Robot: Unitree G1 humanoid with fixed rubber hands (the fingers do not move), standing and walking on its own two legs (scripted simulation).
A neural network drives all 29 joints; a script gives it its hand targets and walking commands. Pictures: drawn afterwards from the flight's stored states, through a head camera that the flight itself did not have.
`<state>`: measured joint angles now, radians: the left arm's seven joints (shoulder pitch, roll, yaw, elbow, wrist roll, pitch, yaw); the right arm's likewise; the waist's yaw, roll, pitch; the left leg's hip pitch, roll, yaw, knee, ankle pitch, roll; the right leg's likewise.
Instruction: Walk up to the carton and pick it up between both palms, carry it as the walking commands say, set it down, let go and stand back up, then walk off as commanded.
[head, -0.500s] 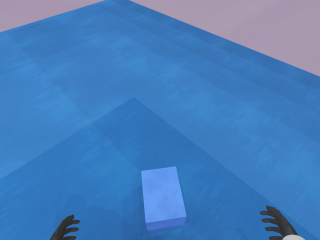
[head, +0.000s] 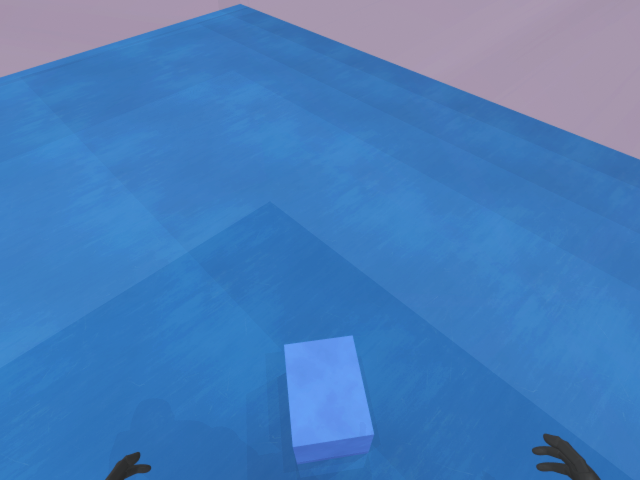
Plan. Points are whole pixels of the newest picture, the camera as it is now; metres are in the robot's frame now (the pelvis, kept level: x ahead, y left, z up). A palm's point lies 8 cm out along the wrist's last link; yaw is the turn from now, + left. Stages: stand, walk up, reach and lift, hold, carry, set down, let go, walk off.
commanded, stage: stand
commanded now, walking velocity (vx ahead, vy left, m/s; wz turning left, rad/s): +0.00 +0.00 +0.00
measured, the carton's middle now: (325, 398) +0.44 +0.01 -0.68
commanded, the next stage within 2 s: walk off in 0.84 s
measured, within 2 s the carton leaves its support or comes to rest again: neither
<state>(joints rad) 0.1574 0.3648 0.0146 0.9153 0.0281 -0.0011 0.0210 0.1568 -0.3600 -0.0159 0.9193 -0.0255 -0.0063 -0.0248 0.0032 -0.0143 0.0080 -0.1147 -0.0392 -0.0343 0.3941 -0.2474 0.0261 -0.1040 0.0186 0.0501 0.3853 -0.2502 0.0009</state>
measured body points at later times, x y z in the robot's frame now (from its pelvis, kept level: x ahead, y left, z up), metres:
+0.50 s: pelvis -0.01 +0.00 +0.00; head -0.02 +0.00 +0.45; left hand +0.08 +0.31 -0.12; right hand +0.09 -0.31 -0.11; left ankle -0.02 +0.10 -0.74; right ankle -0.03 -0.12 -0.74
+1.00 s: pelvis -0.01 +0.00 +0.00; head -0.02 +0.00 +0.45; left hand +0.08 +0.32 -0.12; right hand +0.09 -0.32 -0.11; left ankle -0.02 +0.10 -0.74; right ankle -0.03 -0.12 -0.74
